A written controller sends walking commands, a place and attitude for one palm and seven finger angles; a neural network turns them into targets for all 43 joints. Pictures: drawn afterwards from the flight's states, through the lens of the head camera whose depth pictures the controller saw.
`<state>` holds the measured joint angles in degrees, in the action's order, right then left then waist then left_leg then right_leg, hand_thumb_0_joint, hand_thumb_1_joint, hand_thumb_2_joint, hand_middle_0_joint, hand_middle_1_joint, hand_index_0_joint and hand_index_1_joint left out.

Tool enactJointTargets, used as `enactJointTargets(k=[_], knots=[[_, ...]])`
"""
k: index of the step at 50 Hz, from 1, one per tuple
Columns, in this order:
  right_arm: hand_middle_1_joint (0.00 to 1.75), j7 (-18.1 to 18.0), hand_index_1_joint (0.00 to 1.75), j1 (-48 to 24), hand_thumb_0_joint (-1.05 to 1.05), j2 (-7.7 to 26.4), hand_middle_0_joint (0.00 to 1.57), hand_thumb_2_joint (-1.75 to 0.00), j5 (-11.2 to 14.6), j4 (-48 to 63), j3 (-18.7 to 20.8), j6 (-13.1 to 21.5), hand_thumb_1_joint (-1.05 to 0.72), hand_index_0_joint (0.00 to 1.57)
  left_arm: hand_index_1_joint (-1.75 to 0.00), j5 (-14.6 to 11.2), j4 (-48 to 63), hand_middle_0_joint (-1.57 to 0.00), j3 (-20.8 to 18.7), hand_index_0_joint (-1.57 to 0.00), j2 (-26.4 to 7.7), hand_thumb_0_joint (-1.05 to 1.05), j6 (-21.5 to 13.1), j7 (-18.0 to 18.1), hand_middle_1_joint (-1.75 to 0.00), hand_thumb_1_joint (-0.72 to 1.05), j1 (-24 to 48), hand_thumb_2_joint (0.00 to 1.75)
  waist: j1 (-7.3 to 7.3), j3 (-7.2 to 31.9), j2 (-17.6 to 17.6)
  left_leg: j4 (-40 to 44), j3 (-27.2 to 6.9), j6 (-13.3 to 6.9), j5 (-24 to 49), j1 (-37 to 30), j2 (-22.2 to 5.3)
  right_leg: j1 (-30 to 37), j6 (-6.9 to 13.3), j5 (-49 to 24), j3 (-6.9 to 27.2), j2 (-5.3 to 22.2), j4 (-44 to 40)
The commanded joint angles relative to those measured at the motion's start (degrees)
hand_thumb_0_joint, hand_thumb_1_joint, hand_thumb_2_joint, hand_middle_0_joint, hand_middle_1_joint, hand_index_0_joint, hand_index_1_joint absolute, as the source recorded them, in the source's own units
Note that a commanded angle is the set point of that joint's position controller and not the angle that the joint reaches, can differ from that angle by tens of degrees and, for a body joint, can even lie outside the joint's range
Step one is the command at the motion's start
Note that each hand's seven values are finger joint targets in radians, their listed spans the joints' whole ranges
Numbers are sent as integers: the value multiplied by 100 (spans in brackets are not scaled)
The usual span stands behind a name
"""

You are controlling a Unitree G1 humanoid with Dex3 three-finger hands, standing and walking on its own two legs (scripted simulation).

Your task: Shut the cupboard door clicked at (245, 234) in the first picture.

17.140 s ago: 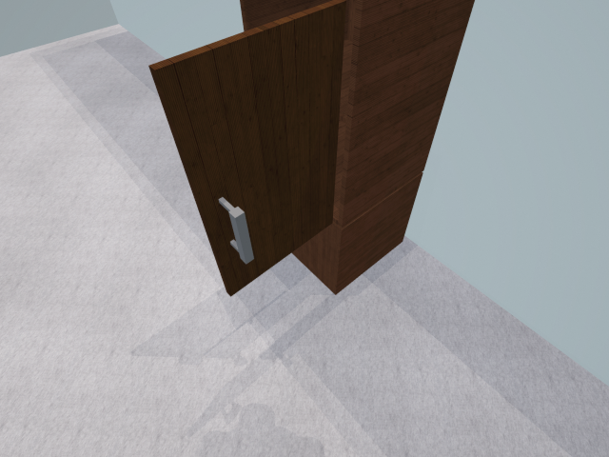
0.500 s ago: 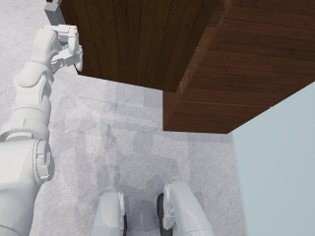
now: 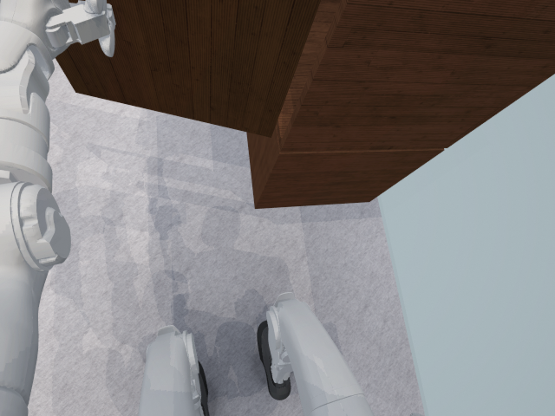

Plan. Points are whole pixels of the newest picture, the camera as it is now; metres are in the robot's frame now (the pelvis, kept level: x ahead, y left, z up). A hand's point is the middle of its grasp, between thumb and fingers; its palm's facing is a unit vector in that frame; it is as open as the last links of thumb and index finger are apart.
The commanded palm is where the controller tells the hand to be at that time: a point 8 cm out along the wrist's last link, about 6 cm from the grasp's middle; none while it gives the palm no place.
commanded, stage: pull the fist back off the door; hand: left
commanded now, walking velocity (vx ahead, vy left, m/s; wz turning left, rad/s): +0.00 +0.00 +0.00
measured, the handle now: out of the picture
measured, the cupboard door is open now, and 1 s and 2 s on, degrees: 75 73 73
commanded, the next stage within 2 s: draw the hand back to the body in 0.92 s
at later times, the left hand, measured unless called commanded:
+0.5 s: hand (84, 35) +0.57 +0.13 +0.08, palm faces -0.02 -1.00 -0.03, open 3.1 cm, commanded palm +0.53 +0.16 +0.08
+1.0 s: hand (94, 98) +0.50 +0.13 +0.07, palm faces -0.03 -1.00 -0.04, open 3.1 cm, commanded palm +0.48 +0.17 +0.08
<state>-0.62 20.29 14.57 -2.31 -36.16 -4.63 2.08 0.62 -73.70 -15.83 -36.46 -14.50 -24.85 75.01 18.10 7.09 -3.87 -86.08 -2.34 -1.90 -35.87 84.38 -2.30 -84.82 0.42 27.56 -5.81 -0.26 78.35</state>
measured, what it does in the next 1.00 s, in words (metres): stands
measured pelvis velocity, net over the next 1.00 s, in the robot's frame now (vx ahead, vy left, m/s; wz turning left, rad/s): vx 0.01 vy -0.01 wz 0.05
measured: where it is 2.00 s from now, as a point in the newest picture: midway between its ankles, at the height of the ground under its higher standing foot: (238, 393)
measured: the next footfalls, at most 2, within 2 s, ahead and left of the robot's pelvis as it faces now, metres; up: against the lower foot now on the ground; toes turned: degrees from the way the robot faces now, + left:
none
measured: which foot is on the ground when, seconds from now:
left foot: down 0.00-1.00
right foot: down 0.00-1.00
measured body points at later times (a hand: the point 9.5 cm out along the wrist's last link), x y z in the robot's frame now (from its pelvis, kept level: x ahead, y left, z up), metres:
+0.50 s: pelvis +0.02 -0.01 +0.03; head +0.20 +0.01 +0.44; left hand +0.56 +0.18 +0.09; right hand +0.00 -0.26 -0.08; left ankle +0.02 +0.10 -0.57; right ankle +0.07 -0.12 -0.57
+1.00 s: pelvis +0.01 -0.01 +0.04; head +0.16 +0.01 +0.46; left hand +0.49 +0.18 +0.08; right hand +0.09 -0.26 -0.08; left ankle +0.02 +0.10 -0.57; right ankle +0.07 -0.12 -0.57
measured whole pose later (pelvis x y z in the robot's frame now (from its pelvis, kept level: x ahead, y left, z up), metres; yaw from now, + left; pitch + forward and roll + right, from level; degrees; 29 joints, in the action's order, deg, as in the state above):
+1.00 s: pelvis +0.01 -0.01 +0.04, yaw +3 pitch +26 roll -2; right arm 2.0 15.9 13.2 -1.6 -34.7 -1.2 -2.6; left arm -3.3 -62.5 -13.2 -16.5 -30.0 -5.7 47.3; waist 9.0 8.3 -2.4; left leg -76.7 -0.7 -1.3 -34.1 69.0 -0.5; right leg -70.9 0.5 28.0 -4.0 1.2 72.5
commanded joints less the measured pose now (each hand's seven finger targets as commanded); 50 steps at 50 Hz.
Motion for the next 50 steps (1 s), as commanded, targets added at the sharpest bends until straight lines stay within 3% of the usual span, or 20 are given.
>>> enactJointTargets(k=[1,2,3,4,5,7,8,10,12,14,18,21,25,27,32,36,38,42,47,50], knots=[[30,-111,30,1388,0,1268,20,-90,-2,107,422,18,-90,20,-150,-42,1063,-130,-229,-130,-1235,0,-223,-18,-150,90,3033,90,266,3619,-1195,877,-403,-66,2515,-2606,85,1716,189,-1333,232,-241,-742],[30,-119,30,1418,0,1266,20,-90,-7,109,411,14,-90,20,-150,-21,997,-130,-276,-130,-1339,0,-169,-23,-150,90,3082,90,316,3553,-1104,846,-350,-94,2471,-2430,91,1833,180,-1386,253,-249,-761],[30,-57,30,1692,0,1212,20,-90,-141,397,305,39,-90,20,-150,-503,1105,-130,-1794,-130,-1830,0,-162,986,-150,90,2693,90,-135,3659,-1108,955,-419,-59,2570,-2184,29,2104,203,-1500,256,-221,-719],[30,51,30,1609,0,1156,20,-90,-147,482,297,22,-90,20,-150,-379,1066,-130,-1378,-130,-1447,0,-128,1398,-150,90,2391,90,-149,3917,-1038,1024,-390,-13,2645,-2154,13,2268,159,-1531,274,-204,-692],[30,138,30,1640,0,1083,20,-90,-203,474,365,6,-90,20,-150,-364,1229,-130,-1400,-130,-1091,0,-204,1776,-150,90,2259,90,-142,3845,-876,1008,-358,0,2747,-2140,-6,2310,119,-1656,266,-185,-716],[30,335,30,1701,0,1054,20,-90,-266,486,452,-42,-90,20,-150,31,1736,-130,-1204,-130,-915,0,-515,2367,-150,90,2056,90,-251,4078,-1069,1038,-252,33,2877,-2311,11,2549,105,-1834,326,-169,-728],[30,405,30,1766,0,1058,20,-90,-269,430,498,-78,-90,20,-150,319,1970,-130,-1001,-130,-872,0,-706,2449,-150,90,2104,90,-193,4313,-1170,1033,-312,48,3073,-2615,-9,2499,120,-1952,317,-165,-669],[30,463,30,1792,0,1083,20,-90,-213,403,555,-205,-90,20,-150,436,1850,-130,-1005,-130,-935,0,-774,2402,-150,90,1833,90,-245,4349,-1016,1111,-235,51,2979,-2543,30,2881,109,-2084,378,-166,-766],[30,433,30,1769,0,1083,20,-90,-144,396,563,-270,-90,20,-150,393,1860,-130,-975,-130,-1012,0,-741,2241,-150,90,1923,90,-150,4137,-708,1212,-119,-17,2542,-2195,65,3298,58,-2049,483,-168,-969],[30,383,30,1706,0,1067,20,-90,-106,400,564,-257,-90,20,-150,227,2230,-130,-969,-130,-1037,0,-839,2060,-150,90,2129,90,-181,4320,-914,1313,-124,-15,2495,-2368,91,3447,65,-2091,538,-153,-1062],[30,334,30,1599,0,1015,20,-90,-47,337,610,-177,-90,20,-150,-125,2308,-130,-749,-130,-533,0,-1055,1788,-150,90,1572,90,-252,4194,-831,1486,-109,5,2610,-2743,122,3530,74,-2220,517,-167,-1209],[30,332,30,1523,0,1000,20,-90,-37,253,637,-205,-90,20,-150,-229,1875,-130,-490,-130,-26,0,-1109,1708,-150,90,973,90,-268,3499,-624,1602,-94,22,2445,-2724,116,3287,65,-1970,456,-150,-1339],[30,335,30,1370,0,984,20,-90,-10,283,680,-277,-90,20,-150,-356,1665,-130,-95,-130,621,0,-1221,1656,-150,90,475,90,-305,3052,-463,1708,-65,31,2304,-2794,159,3085,87,-1782,425,-127,-1426],[30,320,30,1279,0,1005,20,-90,0,309,698,-317,-90,20,-150,-408,1589,-130,-113,-130,646,0,-1290,1675,-150,90,325,90,-331,2797,-280,1757,-47,26,2078,-2656,182,3081,91,-1597,437,-113,-1481],[30,313,30,1024,0,969,20,-90,-2,410,774,-363,-90,20,-150,-442,2252,-130,-43,-130,813,0,-1738,1787,-150,90,145,90,-548,3287,-537,1760,-44,78,2489,-3154,220,3222,113,-1907,450,-68,-1345],[30,298,30,832,0,962,20,-90,15,451,785,-433,-90,20,-150,-394,2384,-130,43,-130,908,0,-1889,1902,-150,90,13,90,-592,3180,-455,1823,-63,91,2373,-3204,227,3213,106,-1783,450,-59,-1342],[30,258,30,767,0,976,20,-90,21,504,805,-432,-90,20,-150,-418,2618,-130,-49,-130,821,0,-1984,1955,-150,90,-33,90,-654,3368,-410,1820,-62,83,2395,-3254,235,3318,108,-1827,467,-49,-1302],[30,240,30,584,0,918,20,-90,65,532,810,-447,-90,20,-150,-451,2689,-130,131,-130,1106,0,-2010,1945,-150,90,-556,90,-765,3352,-318,1924,-42,120,2386,-3325,242,3465,104,-1848,453,-41,-1339],[30,153,30,519,0,933,20,-90,70,384,775,-421,-90,20,-150,-468,2305,-130,239,-130,1164,0,-1941,1940,-150,90,-36,90,-513,2821,62,1913,-74,70,1773,-2902,261,3226,70,-1369,460,-29,-1441],[30,123,30,512,0,950,20,-90,39,359,767,-361,-90,20,-150,-469,2287,-130,248,-130,1182,0,-2004,1925,-150,90,90,90,-568,3009,-260,1935,-179,119,1980,-3252,250,2944,116,-1339,398,-18,-1341]])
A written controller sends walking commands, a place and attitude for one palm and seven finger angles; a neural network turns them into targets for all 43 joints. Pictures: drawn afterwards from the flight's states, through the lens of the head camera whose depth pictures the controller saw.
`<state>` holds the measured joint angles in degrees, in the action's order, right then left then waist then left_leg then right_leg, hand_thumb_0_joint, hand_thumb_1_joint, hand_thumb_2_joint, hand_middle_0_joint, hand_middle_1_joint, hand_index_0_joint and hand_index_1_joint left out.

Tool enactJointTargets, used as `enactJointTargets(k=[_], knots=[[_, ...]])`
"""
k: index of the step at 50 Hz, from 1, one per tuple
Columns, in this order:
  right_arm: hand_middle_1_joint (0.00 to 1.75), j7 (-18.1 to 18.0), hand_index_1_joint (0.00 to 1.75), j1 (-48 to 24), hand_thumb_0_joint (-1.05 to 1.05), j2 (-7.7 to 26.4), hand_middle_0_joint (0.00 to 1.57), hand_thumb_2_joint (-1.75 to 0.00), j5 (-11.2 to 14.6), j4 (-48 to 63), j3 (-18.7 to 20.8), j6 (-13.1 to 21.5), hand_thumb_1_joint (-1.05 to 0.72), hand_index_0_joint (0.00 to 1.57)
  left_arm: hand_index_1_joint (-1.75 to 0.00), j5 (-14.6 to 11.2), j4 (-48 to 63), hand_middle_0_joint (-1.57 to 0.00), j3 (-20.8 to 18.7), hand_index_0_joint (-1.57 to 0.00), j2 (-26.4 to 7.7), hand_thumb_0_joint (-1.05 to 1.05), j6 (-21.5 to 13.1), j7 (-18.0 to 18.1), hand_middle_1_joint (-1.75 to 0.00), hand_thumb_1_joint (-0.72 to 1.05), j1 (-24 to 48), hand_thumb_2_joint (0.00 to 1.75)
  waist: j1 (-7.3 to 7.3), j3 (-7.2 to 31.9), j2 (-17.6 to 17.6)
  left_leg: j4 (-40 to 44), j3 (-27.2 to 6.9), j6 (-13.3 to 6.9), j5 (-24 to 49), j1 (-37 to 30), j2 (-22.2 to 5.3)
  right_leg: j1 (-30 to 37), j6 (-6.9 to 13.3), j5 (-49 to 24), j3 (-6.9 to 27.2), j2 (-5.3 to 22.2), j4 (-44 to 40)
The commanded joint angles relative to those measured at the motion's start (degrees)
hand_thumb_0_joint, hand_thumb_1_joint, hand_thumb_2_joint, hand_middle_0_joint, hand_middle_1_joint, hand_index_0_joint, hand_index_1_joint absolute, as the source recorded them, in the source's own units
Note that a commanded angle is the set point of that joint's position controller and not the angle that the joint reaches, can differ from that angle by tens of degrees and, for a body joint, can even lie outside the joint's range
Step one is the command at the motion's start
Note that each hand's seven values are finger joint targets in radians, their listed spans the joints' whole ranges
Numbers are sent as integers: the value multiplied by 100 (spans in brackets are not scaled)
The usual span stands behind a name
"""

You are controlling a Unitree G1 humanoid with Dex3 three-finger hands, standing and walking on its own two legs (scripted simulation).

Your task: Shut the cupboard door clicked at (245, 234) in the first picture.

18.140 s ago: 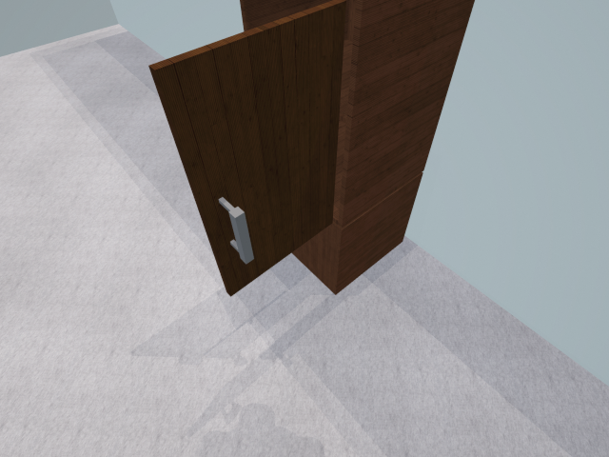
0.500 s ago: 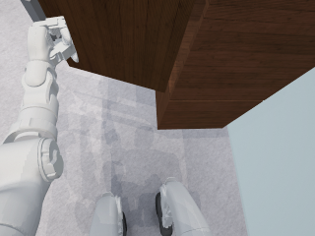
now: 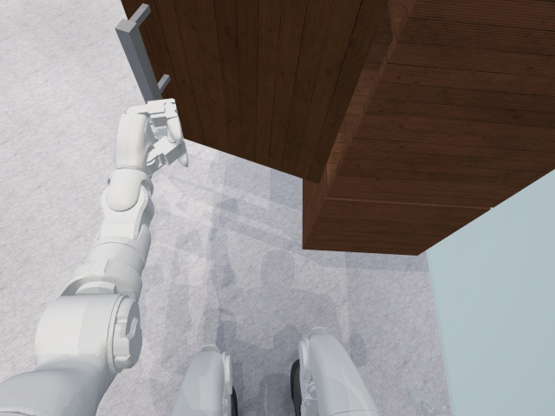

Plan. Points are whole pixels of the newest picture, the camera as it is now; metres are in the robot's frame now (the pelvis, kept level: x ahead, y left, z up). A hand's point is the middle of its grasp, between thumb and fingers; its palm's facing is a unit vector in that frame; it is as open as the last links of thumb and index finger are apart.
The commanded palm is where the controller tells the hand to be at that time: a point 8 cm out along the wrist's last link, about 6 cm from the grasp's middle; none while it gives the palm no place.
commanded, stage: draw the hand back to the body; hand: left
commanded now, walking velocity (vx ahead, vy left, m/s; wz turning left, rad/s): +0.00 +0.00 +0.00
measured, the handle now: (148, 59) +0.66 +0.16 +0.03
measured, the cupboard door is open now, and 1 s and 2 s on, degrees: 73 73 73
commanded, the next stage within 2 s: step back with the hand held close in 1.62 s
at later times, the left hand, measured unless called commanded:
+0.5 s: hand (107, 174) +0.38 +0.15 +0.14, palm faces -0.08 -1.00 -0.05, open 3.1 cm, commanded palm +0.35 +0.21 +0.14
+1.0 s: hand out of the picture +0.29 +0.23 +0.23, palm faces +0.34 -0.88 -0.33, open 4.3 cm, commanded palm +0.24 +0.27 +0.26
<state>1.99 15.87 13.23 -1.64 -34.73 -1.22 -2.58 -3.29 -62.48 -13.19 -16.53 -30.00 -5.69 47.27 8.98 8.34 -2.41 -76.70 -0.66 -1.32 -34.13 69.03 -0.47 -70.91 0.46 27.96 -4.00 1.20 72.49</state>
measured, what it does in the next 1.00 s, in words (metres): rises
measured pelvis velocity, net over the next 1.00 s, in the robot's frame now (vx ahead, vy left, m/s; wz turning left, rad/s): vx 0.06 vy -0.01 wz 0.03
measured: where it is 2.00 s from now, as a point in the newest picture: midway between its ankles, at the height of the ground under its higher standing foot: outside the picture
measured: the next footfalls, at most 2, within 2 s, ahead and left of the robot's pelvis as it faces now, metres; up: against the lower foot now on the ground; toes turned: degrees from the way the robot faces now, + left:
none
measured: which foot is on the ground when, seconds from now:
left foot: down 0.00-1.00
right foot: down 0.00-1.00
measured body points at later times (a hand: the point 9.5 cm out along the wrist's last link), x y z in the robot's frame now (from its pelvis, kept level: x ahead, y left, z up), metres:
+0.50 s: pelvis +0.02 +0.00 +0.07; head +0.09 +0.00 +0.52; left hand +0.38 +0.21 +0.14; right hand +0.14 -0.26 -0.03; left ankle +0.01 +0.10 -0.61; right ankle +0.05 -0.12 -0.61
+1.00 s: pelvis +0.06 -0.01 +0.13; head +0.05 -0.03 +0.58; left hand +0.27 +0.28 +0.25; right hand +0.26 -0.20 +0.04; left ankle +0.01 +0.10 -0.61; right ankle +0.05 -0.12 -0.61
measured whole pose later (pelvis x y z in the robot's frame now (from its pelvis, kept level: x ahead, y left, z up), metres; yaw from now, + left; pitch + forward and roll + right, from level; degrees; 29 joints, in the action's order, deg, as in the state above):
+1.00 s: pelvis +0.06 -0.01 +0.13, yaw +1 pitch -2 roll +0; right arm -5.2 10.7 11.8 0.7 -32.6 -3.5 2.1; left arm -3.4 8.0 -9.9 -16.7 -1.1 5.3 -15.5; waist -3.2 0.8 -4.4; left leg -26.4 -0.3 -0.8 -18.3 6.4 0.5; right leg -9.6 0.2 15.2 -3.6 0.8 26.4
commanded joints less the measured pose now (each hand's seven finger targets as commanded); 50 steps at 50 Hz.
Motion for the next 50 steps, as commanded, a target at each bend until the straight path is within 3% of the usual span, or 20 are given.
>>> enactJointTargets(k=[1,2,4,5,6,8,10,12,16,18,22,27,28,29,30,33,35,41,48,50], knots=[[30,-126,30,956,0,1081,20,-90,-36,225,423,116,-90,20,-150,-103,1121,-130,-18,-130,-765,0,-446,2,-150,90,2781,90,325,2988,-406,976,-348,69,1896,-1773,63,1541,115,-1420,201,-171,-731],[30,-128,30,972,0,1087,20,-90,-40,202,424,111,-90,20,-150,-111,1062,-130,-27,-130,-776,0,-435,-11,-150,90,2780,90,353,3003,-344,957,-365,75,1991,-1785,51,1530,112,-1486,192,-169,-712],[30,-106,30,953,0,1105,20,-90,3,389,431,84,-90,20,-150,-180,1463,-130,-413,-130,-1171,0,-401,-71,-150,90,2093,90,-69,3584,-527,1100,-275,108,2363,-2113,60,2079,137,-1787,224,-171,-736],[30,-106,30,944,0,1095,20,-90,32,494,427,51,-90,20,-150,-207,1808,-130,-483,-130,-1307,0,-353,-103,-150,90,1813,90,-193,3837,-509,1212,-267,124,2651,-2304,53,2418,143,-2044,231,-174,-764],[30,-87,30,915,0,1044,20,-90,84,613,443,35,-90,20,-150,-248,2206,-130,-323,-130,-1120,0,-259,-158,-150,90,1419,90,-271,4016,-556,1305,-227,129,2930,-2523,51,2681,130,-2295,239,-179,-849],[30,-87,30,910,0,1012,20,-90,185,804,450,9,-90,20,-150,-382,2774,-130,-368,-130,-1147,0,-12,-209,-150,90,458,90,-445,3986,-294,1565,-186,119,3125,-2644,36,3250,123,-2561,234,-208,-1067],[30,-118,30,815,0,946,20,-90,285,931,444,-21,-90,20,-150,-521,3312,-130,-188,-130,-901,0,276,-236,-150,90,-66,90,-424,3364,94,1870,-80,58,2728,-2478,37,3567,65,-2501,227,-218,-1421],[30,-210,30,743,0,942,20,-90,339,1009,432,-10,-90,20,-150,-629,3757,-130,-201,-130,-924,0,434,-202,-150,90,-354,90,-411,2813,485,2161,-4,-5,2203,-2280,66,3903,31,-2263,250,-220,-1752],[30,-373,30,536,0,899,20,-90,357,961,393,170,-90,20,-150,-750,4380,-130,2,-130,-763,0,333,-211,-150,90,-631,90,-382,2185,412,2540,46,-22,1763,-2641,78,4006,22,-1807,275,-197,-2191],[30,-417,30,447,0,887,20,-90,385,969,382,273,-90,20,-150,-780,4639,-130,268,-130,-560,0,269,-327,-150,90,-894,90,-360,1910,49,2705,39,-16,1868,-2996,81,3978,62,-1842,230,-199,-2318],[30,-416,30,235,0,886,20,-90,443,1022,363,379,-90,20,-150,-879,4738,-130,511,-130,-399,0,514,-662,-150,90,-1860,90,-477,1419,-171,3096,-31,35,2041,-3507,34,4011,103,-1823,110,-188,-2579],[30,-476,30,-135,0,847,20,-90,492,1305,294,494,-90,20,-135,-1156,5554,-116,94,-116,-771,0,886,-848,-135,90,-2703,90,-738,1296,-47,3441,-1,33,2318,-3789,53,4714,101,-2135,108,-147,-2823],[30,-626,30,-367,0,693,20,-90,451,1360,342,333,-90,20,-132,-470,5826,-113,248,-113,-1058,0,1215,-180,-132,90,-2888,90,-939,1536,38,3746,26,24,2518,-4161,86,5102,171,-2038,346,-25,-3130],[30,-699,30,-506,0,585,20,-90,441,1468,290,313,-90,20,-129,-387,6167,-111,494,-111,-680,0,1448,170,-129,90,-2949,90,-812,1111,-7,3918,44,38,2435,-4258,60,5041,124,-1989,317,-17,-3325],[30,-752,30,-530,0,611,20,-90,420,1427,300,305,-90,20,-126,-294,6309,-108,489,-108,-696,0,1649,433,-126,90,-3235,90,-854,976,-115,4019,70,33,2411,-4371,32,5213,116,-1985,306,10,-3431],[30,-888,30,-653,0,598,20,-90,390,1365,228,309,-90,20,-117,-165,6808,-100,268,-100,-945,0,2034,893,-117,90,-3724,90,-892,786,164,4314,51,0,2733,-4718,-17,5735,112,-2323,263,22,-3752],[30,-926,30,-754,0,528,20,-90,376,1306,165,363,-90,20,-111,-112,7086,-94,400,-94,-770,0,2190,1023,-111,90,-3827,90,-878,553,-41,4543,78,10,2925,-5101,-27,5853,102,-2488,239,29,-3960],[30,-906,30,-912,0,507,20,-90,293,1142,47,589,-90,20,-93,-23,7686,-78,253,-78,-793,0,2452,1186,-93,90,-4486,90,-1006,188,-7,5130,72,37,3455,-5820,-36,6398,89,-2815,140,14,-4508],[30,-776,30,-1050,0,502,20,-90,213,1011,56,747,-90,20,-72,-31,8342,-58,-336,-58,-1083,0,2522,1196,-72,90,-5526,90,-1153,-175,71,5456,98,61,3839,-6055,-68,6862,71,-3073,136,21,-4883],[30,-757,30,-1085,0,460,20,-90,199,1016,65,808,-90,20,-66,-26,8778,-53,-493,-53,-1162,0,2475,1209,-66,90,-5637,90,-1178,-9,-151,5459,122,63,4078,-6223,-64,6973,54,-3246,147,40,-4873]])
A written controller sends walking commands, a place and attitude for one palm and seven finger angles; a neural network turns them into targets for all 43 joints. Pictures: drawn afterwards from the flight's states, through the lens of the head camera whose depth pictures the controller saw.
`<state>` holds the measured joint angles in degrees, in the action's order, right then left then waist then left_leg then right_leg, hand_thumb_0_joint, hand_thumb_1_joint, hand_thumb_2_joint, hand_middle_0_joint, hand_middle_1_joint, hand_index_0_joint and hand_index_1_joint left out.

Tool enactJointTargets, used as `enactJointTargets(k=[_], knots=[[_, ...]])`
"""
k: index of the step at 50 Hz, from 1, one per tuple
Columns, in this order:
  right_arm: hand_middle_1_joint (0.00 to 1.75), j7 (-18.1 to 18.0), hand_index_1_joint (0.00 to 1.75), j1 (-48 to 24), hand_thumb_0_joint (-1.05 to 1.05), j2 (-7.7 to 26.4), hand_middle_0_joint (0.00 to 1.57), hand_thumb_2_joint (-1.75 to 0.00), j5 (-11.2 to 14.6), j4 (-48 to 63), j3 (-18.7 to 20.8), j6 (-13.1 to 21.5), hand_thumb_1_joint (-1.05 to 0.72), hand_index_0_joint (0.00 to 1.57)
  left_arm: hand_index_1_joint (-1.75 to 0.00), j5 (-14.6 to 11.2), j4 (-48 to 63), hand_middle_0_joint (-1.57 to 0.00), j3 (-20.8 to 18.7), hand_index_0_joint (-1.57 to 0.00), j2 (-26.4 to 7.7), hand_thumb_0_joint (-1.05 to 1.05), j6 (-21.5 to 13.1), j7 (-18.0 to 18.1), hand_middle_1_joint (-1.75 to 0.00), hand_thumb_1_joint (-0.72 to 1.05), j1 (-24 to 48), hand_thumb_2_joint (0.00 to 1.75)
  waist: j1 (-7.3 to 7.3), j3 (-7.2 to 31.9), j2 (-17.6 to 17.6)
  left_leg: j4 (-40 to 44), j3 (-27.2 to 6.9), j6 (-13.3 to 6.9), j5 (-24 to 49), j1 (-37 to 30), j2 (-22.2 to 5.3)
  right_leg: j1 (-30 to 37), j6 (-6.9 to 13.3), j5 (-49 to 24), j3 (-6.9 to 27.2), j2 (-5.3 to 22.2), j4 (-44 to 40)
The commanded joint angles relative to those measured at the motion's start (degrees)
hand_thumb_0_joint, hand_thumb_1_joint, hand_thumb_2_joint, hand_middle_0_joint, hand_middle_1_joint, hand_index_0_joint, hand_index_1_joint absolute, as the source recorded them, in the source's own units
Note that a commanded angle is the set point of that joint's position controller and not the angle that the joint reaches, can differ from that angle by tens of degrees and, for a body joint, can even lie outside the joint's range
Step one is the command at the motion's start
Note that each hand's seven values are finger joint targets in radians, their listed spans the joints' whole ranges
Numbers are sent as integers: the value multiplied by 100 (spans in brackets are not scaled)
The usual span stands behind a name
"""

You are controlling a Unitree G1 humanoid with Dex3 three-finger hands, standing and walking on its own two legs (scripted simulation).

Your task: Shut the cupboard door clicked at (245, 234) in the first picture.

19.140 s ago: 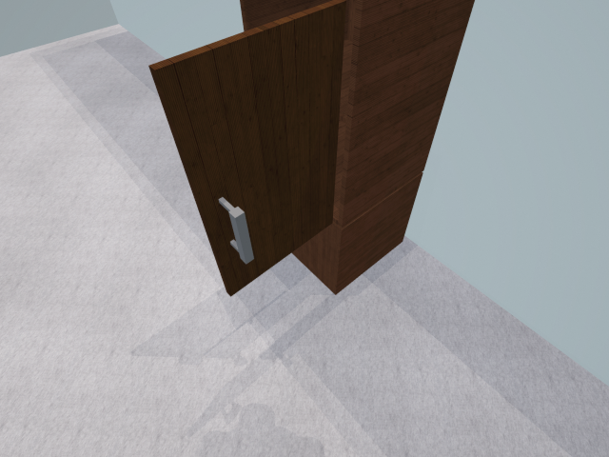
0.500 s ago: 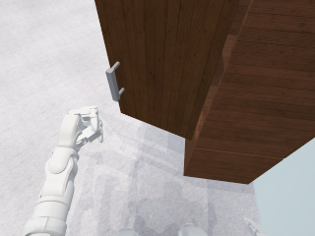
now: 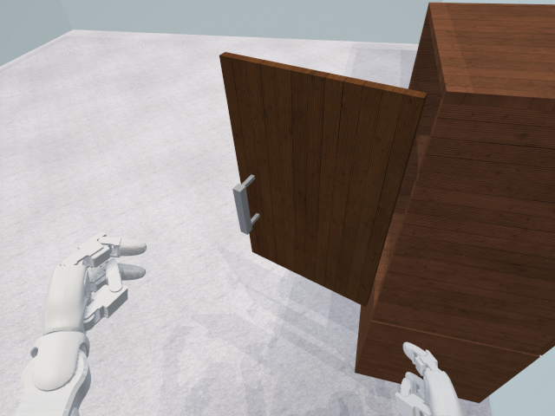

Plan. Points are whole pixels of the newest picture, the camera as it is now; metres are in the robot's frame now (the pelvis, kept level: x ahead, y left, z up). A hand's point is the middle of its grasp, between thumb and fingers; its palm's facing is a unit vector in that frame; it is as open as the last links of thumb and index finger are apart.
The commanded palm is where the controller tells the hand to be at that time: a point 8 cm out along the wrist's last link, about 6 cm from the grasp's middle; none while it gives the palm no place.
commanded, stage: draw the hand back to the body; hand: left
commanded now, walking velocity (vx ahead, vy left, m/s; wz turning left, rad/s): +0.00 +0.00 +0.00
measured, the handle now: (248, 204) +0.60 +0.15 -0.10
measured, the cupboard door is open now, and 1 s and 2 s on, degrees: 73 73 73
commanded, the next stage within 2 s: step back with the hand held close in 0.62 s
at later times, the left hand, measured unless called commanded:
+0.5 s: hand (54, 317) +0.17 +0.26 +0.16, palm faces +0.47 -0.78 -0.41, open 7.3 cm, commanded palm +0.13 +0.29 +0.18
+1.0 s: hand (46, 316) +0.17 +0.27 +0.15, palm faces +0.40 -0.77 -0.49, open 7.4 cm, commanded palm +0.12 +0.31 +0.18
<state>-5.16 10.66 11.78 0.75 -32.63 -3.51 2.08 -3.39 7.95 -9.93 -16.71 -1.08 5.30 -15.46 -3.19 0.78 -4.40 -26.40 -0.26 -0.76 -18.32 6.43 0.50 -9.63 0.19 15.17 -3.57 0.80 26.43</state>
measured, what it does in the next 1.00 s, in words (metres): stands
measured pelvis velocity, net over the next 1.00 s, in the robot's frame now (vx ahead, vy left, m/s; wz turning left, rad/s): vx -0.03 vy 0.01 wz -0.01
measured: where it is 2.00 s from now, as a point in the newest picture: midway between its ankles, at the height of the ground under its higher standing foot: outside the picture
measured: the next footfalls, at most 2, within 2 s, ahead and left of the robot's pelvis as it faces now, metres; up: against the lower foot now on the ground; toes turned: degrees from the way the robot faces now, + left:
none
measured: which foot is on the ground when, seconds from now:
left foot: down 0.00-1.00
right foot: down 0.00-1.00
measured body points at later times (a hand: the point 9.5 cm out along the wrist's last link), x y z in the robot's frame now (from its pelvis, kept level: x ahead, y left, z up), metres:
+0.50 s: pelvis -0.02 -0.01 +0.00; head -0.04 -0.04 +0.45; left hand +0.14 +0.29 +0.18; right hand +0.16 -0.23 -0.09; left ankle -0.04 +0.11 -0.74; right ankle -0.01 -0.12 -0.74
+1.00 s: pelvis -0.03 +0.01 +0.00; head -0.02 -0.01 +0.45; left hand +0.15 +0.31 +0.18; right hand +0.14 -0.24 -0.10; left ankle -0.04 +0.11 -0.74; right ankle -0.01 -0.12 -0.74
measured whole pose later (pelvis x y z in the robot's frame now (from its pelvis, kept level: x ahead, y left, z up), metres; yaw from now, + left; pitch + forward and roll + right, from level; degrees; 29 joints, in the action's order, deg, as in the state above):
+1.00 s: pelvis -0.03 +0.01 +0.00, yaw -1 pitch +1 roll -1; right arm -4.9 11.4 14.7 0.7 -34.4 1.3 1.4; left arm -3.2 23.2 -22.1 -21.2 -9.6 7.1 -31.3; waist -0.3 0.0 -4.1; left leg -28.1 0.6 -1.5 -16.4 12.3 1.0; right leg -14.9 -0.5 12.1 -2.8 1.4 26.5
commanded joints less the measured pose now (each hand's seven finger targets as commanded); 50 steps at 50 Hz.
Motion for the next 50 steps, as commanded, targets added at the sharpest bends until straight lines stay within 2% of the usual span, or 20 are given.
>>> enactJointTargets(k=[1,3,6,8,12,14,15,18,21,23,27,37,38,39,40,42,44,47,48,50], knots=[[30,-27,30,-553,0,592,20,-90,-37,791,295,372,-90,20,-63,-10,1838,-50,-932,-50,-1195,0,-427,125,-63,90,472,90,15,738,132,435,67,18,2613,22,-168,856,72,-1998,81,64,-271],[30,-4,30,-564,0,609,20,-90,-55,758,317,433,-90,20,-57,-8,2066,-45,-1070,-45,-1270,0,-432,135,-57,90,217,90,-8,675,-43,443,64,40,2762,3,-170,906,72,-2032,91,67,-313],[30,22,30,-577,0,585,20,-90,-56,725,346,506,-90,20,-48,-10,2416,-36,-1322,-36,-1369,0,-492,164,-48,90,-67,90,-32,606,38,460,78,30,2726,-20,-177,872,44,-2003,85,63,-329],[30,24,30,-607,0,602,20,-90,-56,686,379,541,-90,20,-42,-36,2397,-31,-1532,-31,-1456,0,-507,173,-42,90,-410,90,-67,400,192,509,73,26,2487,101,-192,824,37,-1797,84,55,-397],[30,24,30,-612,0,571,20,-90,-26,653,411,629,-90,20,-30,-49,2748,-20,-1855,-20,-1579,0,-650,203,-30,90,-640,90,-90,308,5,554,111,25,2122,115,-188,727,30,-1498,106,47,-424],[30,21,30,-572,0,617,20,-90,-25,565,421,652,-90,20,-30,-39,2327,-20,-1569,-20,-1246,0,-641,170,-30,90,-715,90,-8,-94,271,631,124,3,1762,226,-196,488,21,-1188,103,53,-521],[30,21,30,-566,0,646,20,-90,-20,559,445,653,-90,20,-30,-46,2283,-20,-1525,-20,-1218,0,-648,172,-30,90,-617,90,10,-144,337,660,117,-11,1583,237,-204,441,14,-1016,109,58,-543],[30,-12,30,-583,0,701,20,-90,-25,514,467,679,-90,20,-30,-31,2201,-20,-1530,-20,-1290,0,-686,177,-30,90,-421,90,-1,-142,323,682,98,-56,1305,220,-179,396,23,-714,154,70,-624],[30,-39,30,-626,0,665,20,-90,-37,537,467,726,-90,20,-30,-22,2380,-20,-1652,-20,-1427,0,-761,208,-30,90,-378,90,-66,204,291,671,126,-95,1267,145,-134,562,18,-687,188,93,-594],[30,-54,30,-662,0,658,20,-90,-41,517,455,757,-90,20,-30,-25,2420,-20,-1739,-20,-1547,0,-772,214,-30,90,-378,90,-90,179,294,648,115,-94,1281,192,-125,625,26,-685,220,95,-630],[30,-64,30,-706,0,579,20,-90,-35,510,426,831,-90,20,-30,-10,2541,-20,-1727,-20,-1514,0,-816,234,-30,90,-368,90,-88,29,-48,653,157,-78,1202,198,-101,538,33,-628,257,96,-689],[30,-39,30,-657,0,601,20,-90,-27,499,464,834,-90,20,-30,-27,2351,-20,-1690,-20,-1396,0,-832,186,-30,90,-519,90,-68,-92,142,730,163,-70,1123,191,-138,481,25,-482,250,59,-755],[30,19,30,-569,0,752,20,-90,77,688,414,689,-90,20,-30,36,2554,-20,-2488,-20,-2246,0,-1108,296,-30,90,557,90,207,-686,-224,614,-8,-109,437,752,-166,18,77,-240,885,358,-1119],[30,11,30,-558,0,745,20,-90,6,564,540,611,-90,20,-30,27,2087,-20,-2067,-20,-1654,0,-1128,251,-30,90,-370,90,196,-349,429,227,-68,-135,413,771,-203,-184,149,-61,1010,587,-1244],[30,50,30,-507,0,793,20,-90,-9,573,578,525,-90,20,-30,23,1968,-20,-1834,-20,-1403,0,-1130,219,-30,90,-816,90,231,-187,628,-25,-41,-146,469,659,-157,-341,220,9,1152,726,-1331],[30,86,30,-488,0,777,20,-90,-2,606,614,409,-90,20,-30,27,2206,-20,-1799,-20,-1423,0,-1215,244,-30,90,-1005,90,270,145,788,-206,-52,-127,527,741,-146,-301,309,-124,1120,922,-1210],[30,48,30,-491,0,802,20,-90,3,655,645,328,-90,20,-30,15,2461,-20,-1966,-20,-1567,0,-1284,301,-30,90,-1204,90,286,524,501,-4,-121,-103,967,716,-223,-20,323,-917,887,878,-747],[30,-35,30,-546,0,878,20,-90,-3,789,672,198,-90,20,-30,-25,2779,-20,-2139,-20,-1730,0,-1275,373,-30,90,-1312,90,280,852,136,274,-274,-81,2149,764,-421,336,105,-2076,493,477,-23],[30,-70,30,-579,0,894,20,-90,-9,809,680,164,-90,20,-30,-27,2823,-20,-2249,-20,-1843,0,-1249,382,-30,90,-1333,90,264,930,28,278,-321,-53,2542,823,-474,471,79,-2376,424,429,168],[30,-102,30,-537,0,877,20,-90,-2,916,685,75,-90,20,-30,-40,2900,-20,-2250,-20,-1811,0,-1191,384,-30,90,-1428,90,245,1077,-44,194,-322,1,3159,874,-551,602,47,-2851,381,363,468]])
